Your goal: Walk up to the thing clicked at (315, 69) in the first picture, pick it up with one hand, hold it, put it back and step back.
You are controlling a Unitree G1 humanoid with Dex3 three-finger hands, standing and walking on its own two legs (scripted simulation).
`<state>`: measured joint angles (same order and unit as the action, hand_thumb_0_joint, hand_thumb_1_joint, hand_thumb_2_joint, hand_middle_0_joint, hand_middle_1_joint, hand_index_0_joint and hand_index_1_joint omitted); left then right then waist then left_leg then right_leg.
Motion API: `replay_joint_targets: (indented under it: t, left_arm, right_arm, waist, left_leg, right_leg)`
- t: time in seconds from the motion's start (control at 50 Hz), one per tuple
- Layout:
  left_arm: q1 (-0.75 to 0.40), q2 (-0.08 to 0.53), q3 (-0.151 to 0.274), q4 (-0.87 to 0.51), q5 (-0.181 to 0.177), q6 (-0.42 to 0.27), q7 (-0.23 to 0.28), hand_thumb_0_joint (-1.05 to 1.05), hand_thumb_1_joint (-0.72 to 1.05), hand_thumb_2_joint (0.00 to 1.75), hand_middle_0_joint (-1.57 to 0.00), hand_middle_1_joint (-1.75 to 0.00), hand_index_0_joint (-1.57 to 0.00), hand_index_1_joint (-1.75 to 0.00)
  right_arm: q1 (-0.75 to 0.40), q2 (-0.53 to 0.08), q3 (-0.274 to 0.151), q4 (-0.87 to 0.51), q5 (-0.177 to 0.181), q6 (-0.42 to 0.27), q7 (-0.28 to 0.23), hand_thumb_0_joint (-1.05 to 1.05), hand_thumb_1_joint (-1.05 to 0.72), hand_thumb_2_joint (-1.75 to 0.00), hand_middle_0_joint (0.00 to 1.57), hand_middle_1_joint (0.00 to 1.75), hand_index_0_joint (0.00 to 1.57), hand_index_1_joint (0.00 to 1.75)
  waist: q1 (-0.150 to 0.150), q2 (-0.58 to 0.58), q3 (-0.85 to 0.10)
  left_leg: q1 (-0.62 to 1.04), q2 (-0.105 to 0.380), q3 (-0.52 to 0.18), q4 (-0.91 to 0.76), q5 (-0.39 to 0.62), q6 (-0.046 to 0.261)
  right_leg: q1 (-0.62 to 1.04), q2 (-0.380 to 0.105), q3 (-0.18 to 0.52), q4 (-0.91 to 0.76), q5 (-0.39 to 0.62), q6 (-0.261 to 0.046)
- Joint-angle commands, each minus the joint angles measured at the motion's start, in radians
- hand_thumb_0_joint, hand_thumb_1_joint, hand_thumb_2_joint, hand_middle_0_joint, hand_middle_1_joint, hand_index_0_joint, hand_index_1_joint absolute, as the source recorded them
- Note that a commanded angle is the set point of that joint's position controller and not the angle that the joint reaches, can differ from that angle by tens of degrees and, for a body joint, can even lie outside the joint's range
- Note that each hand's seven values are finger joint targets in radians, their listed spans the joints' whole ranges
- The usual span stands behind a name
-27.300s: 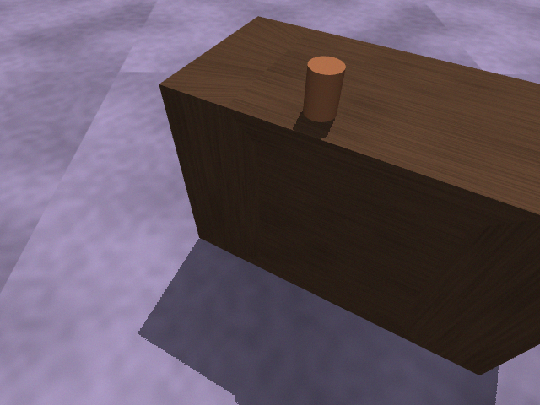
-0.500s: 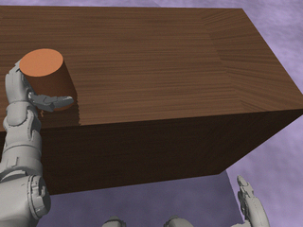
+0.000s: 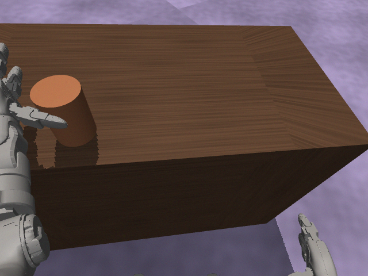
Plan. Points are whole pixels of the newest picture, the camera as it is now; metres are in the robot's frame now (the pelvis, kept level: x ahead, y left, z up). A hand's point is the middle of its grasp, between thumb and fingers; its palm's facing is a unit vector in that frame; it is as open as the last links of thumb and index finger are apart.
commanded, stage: withdraw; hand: left
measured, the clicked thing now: (67, 112) +0.45 +0.23 +0.08
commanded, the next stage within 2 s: rise in 0.08 s
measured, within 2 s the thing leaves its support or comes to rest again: neither
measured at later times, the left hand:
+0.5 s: hand out of the picture +0.40 +0.40 +0.17, palm faces +0.50 -0.82 -0.26, open 17.5 cm
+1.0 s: hand out of the picture +0.22 +0.30 +0.17, palm faces +0.44 -0.79 -0.43, open 17.4 cm
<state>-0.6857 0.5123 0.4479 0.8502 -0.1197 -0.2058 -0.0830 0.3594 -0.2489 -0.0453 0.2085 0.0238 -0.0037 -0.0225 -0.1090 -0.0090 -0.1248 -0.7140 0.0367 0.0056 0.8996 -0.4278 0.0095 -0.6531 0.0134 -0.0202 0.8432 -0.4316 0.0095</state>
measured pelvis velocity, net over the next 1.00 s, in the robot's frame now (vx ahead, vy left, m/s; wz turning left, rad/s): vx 0.00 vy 0.00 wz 0.02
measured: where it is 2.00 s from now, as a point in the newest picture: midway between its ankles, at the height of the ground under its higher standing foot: outside the picture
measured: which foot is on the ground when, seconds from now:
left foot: down 0.00-1.00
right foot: down 0.00-1.00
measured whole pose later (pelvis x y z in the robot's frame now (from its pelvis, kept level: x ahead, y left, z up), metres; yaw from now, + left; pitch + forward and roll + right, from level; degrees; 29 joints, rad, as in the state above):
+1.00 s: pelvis +0.00 +0.00 +0.03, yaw +1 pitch +2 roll -1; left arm 0.31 0.41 0.39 -0.19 -0.08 -0.09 0.05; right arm 0.34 -0.25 -0.13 0.46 0.06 -0.05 -0.05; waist 0.06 0.04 -0.04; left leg -0.35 0.01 0.01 0.63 -0.32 0.01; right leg -0.30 -0.01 -0.02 0.61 -0.35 0.01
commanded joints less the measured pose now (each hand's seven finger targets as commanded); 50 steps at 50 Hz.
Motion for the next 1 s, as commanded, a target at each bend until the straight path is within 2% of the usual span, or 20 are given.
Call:
replay_joint_targets:
  t: [0.0, 0.08, 0.14, 0.18, 0.2, 0.26, 0.3, 0.36, 0.4, 0.42, 0.44, 0.48, 0.56, 0.58, 0.64, 0.7, 0.74, 0.86, 0.9, 0.98]
  left_arm:
    - [-0.452, 0.403, 0.069, -0.206, -0.022, 0.004, -0.031, 0.00, -0.61, 0.06, -0.07, -0.06, -0.08, -0.06]
    - [-0.465, 0.312, -0.041, -0.098, -0.027, 0.107, -0.117, 0.00, -0.61, 0.05, -0.08, -0.06, -0.09, -0.06]
    - [-0.351, 0.396, 0.045, 0.132, -0.034, 0.161, -0.154, 0.00, -0.61, 0.05, -0.09, -0.08, -0.12, -0.07]
    - [-0.445, 0.412, 0.043, 0.046, -0.060, 0.151, -0.188, 0.00, -0.60, 0.05, -0.06, -0.02, -0.05, -0.03]
    - [-0.522, 0.598, 0.039, -0.187, 0.079, 0.127, -0.128, 0.00, -0.56, 0.02, -0.05, -0.03, -0.06, -0.03]
    - [-0.400, 0.501, 0.025, 0.019, 0.069, 0.155, -0.099, 0.00, -0.56, 0.03, -0.06, -0.06, -0.07, -0.05]
    - [-0.315, 0.548, 0.054, 0.059, 0.096, 0.156, -0.078, 0.00, -0.54, 0.02, -0.05, -0.05, -0.06, -0.04]
    - [-0.499, 0.733, 0.146, -0.189, 0.119, 0.131, -0.047, 0.00, -0.52, 0.01, -0.05, -0.05, -0.06, -0.04]
    - [-0.516, 0.711, 0.125, -0.253, 0.122, 0.123, -0.034, 0.00, -0.57, 0.02, -0.06, -0.02, -0.05, -0.03]
    - [-0.381, 0.697, 0.140, -0.067, 0.131, 0.135, -0.016, 0.00, -0.58, 0.03, -0.06, -0.03, -0.05, -0.04]
    - [-0.435, 0.637, 0.081, -0.174, 0.124, 0.124, -0.011, 0.00, -0.57, 0.02, -0.06, -0.02, -0.05, -0.03]
    - [-0.330, 0.631, 0.094, -0.141, 0.130, 0.125, 0.022, 0.00, -0.57, 0.02, -0.06, -0.02, -0.05, -0.03]
    - [-0.118, 0.469, 0.034, -0.102, 0.122, 0.131, 0.046, 0.00, -0.56, 0.02, -0.05, -0.01, -0.04, -0.02]
    - [-0.082, 0.414, 0.000, -0.184, 0.113, 0.130, 0.045, 0.00, -0.56, 0.02, -0.05, -0.01, -0.04, -0.02]
    - [0.074, 0.385, 0.003, -0.447, 0.091, 0.121, 0.061, 0.00, -0.55, 0.01, -0.05, -0.02, -0.05, -0.02]
    - [0.234, 0.323, 0.000, -0.726, 0.070, 0.107, 0.079, 0.00, -0.55, 0.01, -0.06, -0.03, -0.06, -0.03]
    - [0.378, 0.405, 0.109, -0.979, 0.053, 0.095, 0.112, 0.00, -0.52, 0.00, -0.05, -0.02, -0.05, -0.02]
    - [0.753, 0.252, 0.134, -1.140, 0.036, 0.074, 0.157, 0.00, -0.52, 0.00, -0.05, -0.04, -0.06, -0.03]
    - [0.800, 0.205, 0.117, -1.256, 0.033, 0.051, 0.158, 0.00, -0.51, 0.01, -0.05, -0.04, -0.05, -0.03]
    - [0.951, 0.017, -0.040, -1.395, 0.032, 0.013, 0.142, 0.00, -0.53, 0.01, -0.05, -0.05, -0.06, -0.04]
  right_arm:
    - [0.004, -0.146, -0.083, -0.037, 0.014, -0.048, -0.020, 0.00, 0.54, -0.05, 0.05, 0.05, 0.05, 0.05]
    - [-0.083, -0.129, -0.054, 0.005, 0.030, -0.071, -0.018, 0.00, 0.55, -0.05, 0.05, 0.05, 0.05, 0.05]
    - [-0.101, -0.159, -0.058, -0.001, 0.037, -0.085, -0.025, 0.00, 0.57, -0.04, 0.05, 0.05, 0.05, 0.05]
    - [-0.073, -0.160, -0.055, 0.024, 0.037, -0.088, -0.026, 0.00, 0.58, -0.05, 0.05, 0.05, 0.05, 0.05]
    - [-0.071, -0.191, -0.089, 0.001, 0.022, -0.076, -0.021, 0.00, 0.59, -0.05, 0.05, 0.05, 0.05, 0.05]
    - [-0.074, -0.137, -0.028, 0.039, 0.033, -0.065, -0.004, 0.00, 0.58, -0.05, 0.05, 0.05, 0.05, 0.05]
    - [-0.001, -0.164, -0.067, 0.078, 0.028, -0.058, -0.004, 0.00, 0.59, -0.05, 0.05, 0.05, 0.05, 0.05]
    - [-0.046, -0.163, -0.049, 0.014, 0.031, -0.053, 0.005, 0.00, 0.60, -0.04, 0.05, 0.05, 0.05, 0.05]
    - [-0.102, -0.160, -0.052, -0.022, 0.038, -0.062, -0.001, 0.00, 0.56, -0.06, 0.05, 0.05, 0.05, 0.05]
    - [-0.056, -0.171, -0.067, 0.073, 0.033, -0.063, -0.006, 0.00, 0.55, -0.06, 0.05, 0.05, 0.05, 0.05]
    - [-0.099, -0.131, -0.024, 0.049, 0.036, -0.070, -0.001, 0.00, 0.54, -0.06, 0.05, 0.05, 0.05, 0.05]
    - [-0.085, -0.172, -0.078, 0.113, 0.036, -0.077, -0.008, 0.00, 0.54, -0.06, 0.05, 0.05, 0.05, 0.05]
    - [-0.074, -0.154, -0.059, 0.113, 0.034, -0.103, 0.003, 0.00, 0.56, -0.06, 0.05, 0.05, 0.05, 0.05]
    - [-0.044, -0.110, -0.021, 0.136, 0.036, -0.102, 0.011, 0.00, 0.56, -0.06, 0.05, 0.05, 0.05, 0.05]
    - [-0.043, -0.188, -0.103, 0.094, 0.039, -0.111, 0.008, 0.00, 0.55, -0.05, 0.05, 0.05, 0.05, 0.05]
    - [-0.030, -0.131, -0.063, 0.098, 0.047, -0.118, 0.014, 0.00, 0.53, -0.06, 0.05, 0.05, 0.05, 0.05]
    - [-0.052, -0.224, -0.154, 0.065, 0.047, -0.110, -0.008, 0.00, 0.56, -0.05, 0.05, 0.05, 0.05, 0.05]
    - [-0.037, -0.166, -0.162, 0.101, 0.040, -0.088, -0.037, 0.00, 0.55, -0.05, 0.06, 0.05, 0.05, 0.05]
    - [-0.051, -0.139, -0.155, 0.108, 0.035, -0.086, -0.038, 0.00, 0.55, -0.05, 0.06, 0.05, 0.05, 0.05]
    - [-0.104, -0.070, -0.098, 0.108, 0.029, -0.113, -0.030, 0.00, 0.53, -0.05, 0.06, 0.05, 0.05, 0.05]
  waist:
    - [0.036, 0.202, -0.405]
    - [0.028, 0.139, -0.307]
    - [0.027, 0.031, -0.235]
    - [0.024, 0.054, -0.298]
    - [0.087, 0.151, -0.395]
    - [0.055, 0.035, -0.257]
    - [0.046, -0.017, -0.251]
    - [0.100, 0.128, -0.411]
    - [0.095, 0.184, -0.467]
    - [0.081, 0.166, -0.369]
    - [0.094, 0.213, -0.382]
    - [0.101, 0.220, -0.353]
    - [0.084, 0.193, -0.252]
    - [0.109, 0.191, -0.254]
    - [0.121, 0.178, -0.249]
    - [0.133, 0.179, -0.213]
    - [0.160, 0.172, -0.227]
    - [0.165, 0.114, -0.051]
    - [0.170, 0.133, -0.034]
    - [0.162, 0.134, 0.025]
  left_leg:
    - [0.368, -0.005, -0.019, -0.116, 0.507, -0.003]
    - [0.339, 0.002, -0.022, -0.158, 0.470, 0.000]
    - [0.275, -0.002, -0.017, -0.171, 0.430, 0.009]
    - [0.311, -0.006, -0.014, -0.171, 0.445, 0.011]
    - [0.391, -0.016, -0.008, -0.180, 0.531, -0.004]
    - [0.325, -0.019, -0.003, -0.199, 0.455, 0.006]
    - [0.321, -0.024, 0.004, -0.201, 0.427, 0.019]
    - [0.400, -0.034, 0.008, -0.205, 0.474, 0.009]
    - [0.478, -0.029, 0.004, -0.216, 0.523, 0.002]
    - [0.458, -0.021, -0.003, -0.217, 0.519, -0.003]
    - [0.474, -0.019, -0.007, -0.224, 0.529, -0.008]
    - [0.485, -0.015, -0.010, -0.233, 0.503, -0.011]
    - [0.508, 0.006, -0.019, -0.261, 0.518, -0.025]
    - [0.508, 0.011, -0.025, -0.269, 0.543, -0.027]
    - [0.533, 0.017, -0.030, -0.299, 0.525, -0.035]
    - [0.540, 0.016, -0.037, -0.323, 0.499, -0.038]
    - [0.529, 0.001, -0.021, -0.340, 0.456, -0.032]
    - [0.454, -0.020, 0.003, -0.363, 0.392, -0.017]
    - [0.462, -0.025, 0.020, -0.367, 0.349, -0.012]
    - [0.447, -0.030, 0.029, -0.383, 0.281, -0.004]
  right_leg:
    - [0.153, 0.011, 0.004, -0.113, 0.404, -0.028]
    - [0.124, 0.016, -0.011, -0.137, 0.375, -0.033]
    - [0.155, 0.015, -0.012, -0.157, 0.355, -0.028]
    - [0.171, 0.011, -0.006, -0.160, 0.379, -0.024]
    - [0.211, 0.000, -0.015, -0.160, 0.466, -0.021]
    - [0.212, 0.004, -0.020, -0.177, 0.426, -0.009]
    - [0.224, -0.001, -0.015, -0.189, 0.426, -0.002]
    - [0.290, -0.014, -0.007, -0.193, 0.459, -0.008]
    - [0.295, -0.016, -0.005, -0.197, 0.485, -0.010]
    - [0.244, -0.008, -0.015, -0.205, 0.443, -0.014]
    - [0.235, -0.008, -0.015, -0.212, 0.429, -0.020]
    - [0.212, -0.007, -0.019, -0.225, 0.387, -0.024]
    - [0.174, 0.009, -0.045, -0.245, 0.345, -0.033]
    - [0.188, 0.012, -0.050, -0.247, 0.346, -0.037]
    - [0.210, 0.018, -0.060, -0.263, 0.324, -0.039]
    - [0.241, 0.017, -0.065, -0.271, 0.313, -0.035]
    - [0.312, 0.011, -0.056, -0.284, 0.332, -0.036]
    - [0.363, 0.000, -0.033, -0.307, 0.322, -0.028]
    - [0.351, -0.005, -0.026, -0.311, 0.296, -0.027]
    - [0.343, -0.008, -0.026, -0.325, 0.248, -0.024]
